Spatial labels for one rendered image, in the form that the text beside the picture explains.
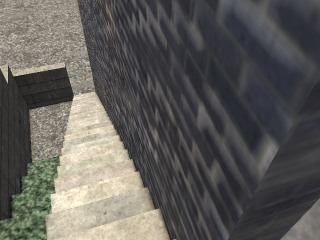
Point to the stairs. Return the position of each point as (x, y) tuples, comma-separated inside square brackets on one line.
[(99, 195)]

